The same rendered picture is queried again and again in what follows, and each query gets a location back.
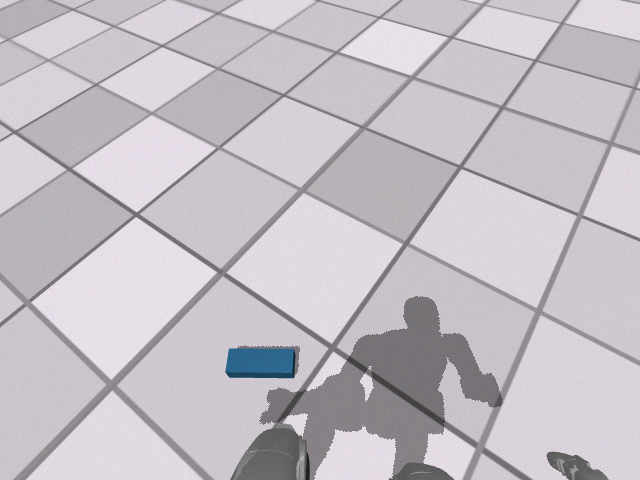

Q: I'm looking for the right robot hand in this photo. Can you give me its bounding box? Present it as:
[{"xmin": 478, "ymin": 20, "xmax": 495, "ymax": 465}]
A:
[{"xmin": 547, "ymin": 452, "xmax": 609, "ymax": 480}]

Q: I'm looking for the carton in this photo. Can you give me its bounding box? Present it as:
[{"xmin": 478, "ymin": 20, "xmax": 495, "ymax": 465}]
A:
[{"xmin": 225, "ymin": 348, "xmax": 296, "ymax": 378}]

